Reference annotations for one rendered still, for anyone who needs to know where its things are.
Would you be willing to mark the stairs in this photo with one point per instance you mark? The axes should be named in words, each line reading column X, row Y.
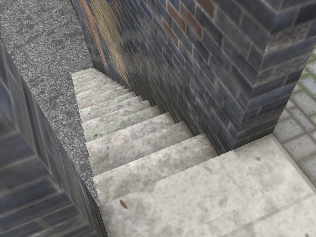
column 130, row 143

